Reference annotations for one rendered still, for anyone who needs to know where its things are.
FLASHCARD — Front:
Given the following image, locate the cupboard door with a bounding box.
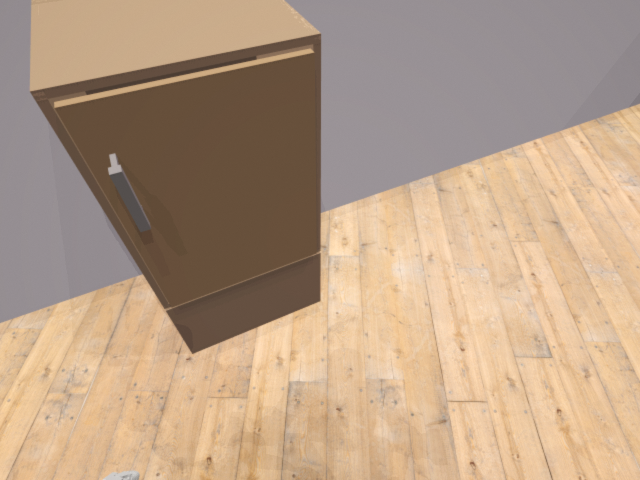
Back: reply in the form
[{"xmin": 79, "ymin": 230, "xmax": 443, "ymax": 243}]
[{"xmin": 54, "ymin": 48, "xmax": 317, "ymax": 307}]

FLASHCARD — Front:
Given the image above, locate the handle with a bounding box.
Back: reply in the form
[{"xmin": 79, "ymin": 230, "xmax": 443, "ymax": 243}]
[{"xmin": 108, "ymin": 153, "xmax": 151, "ymax": 232}]

